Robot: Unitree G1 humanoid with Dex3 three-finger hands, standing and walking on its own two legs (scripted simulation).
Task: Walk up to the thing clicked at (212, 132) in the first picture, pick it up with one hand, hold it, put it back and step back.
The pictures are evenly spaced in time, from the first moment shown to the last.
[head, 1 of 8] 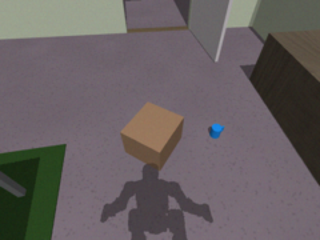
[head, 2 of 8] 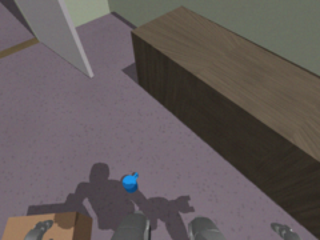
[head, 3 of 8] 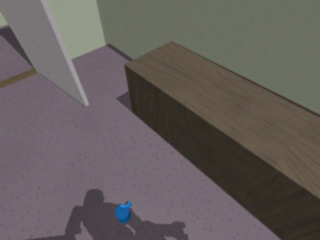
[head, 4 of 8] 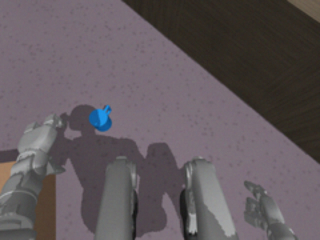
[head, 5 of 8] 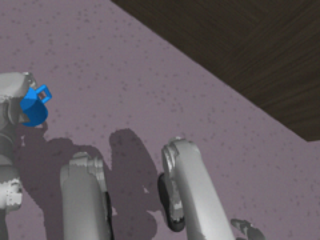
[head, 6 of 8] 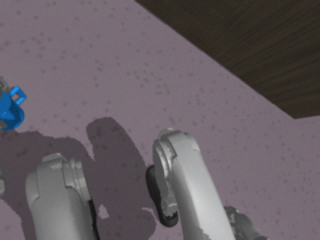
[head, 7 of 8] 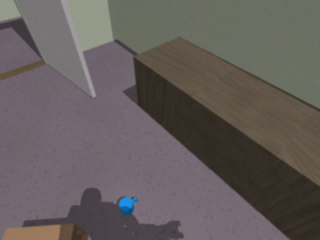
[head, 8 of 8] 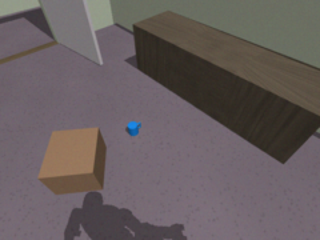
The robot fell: no
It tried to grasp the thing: yes
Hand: left
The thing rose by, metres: 0.63
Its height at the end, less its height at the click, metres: +0.00
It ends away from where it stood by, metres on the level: 0.04
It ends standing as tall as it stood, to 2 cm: yes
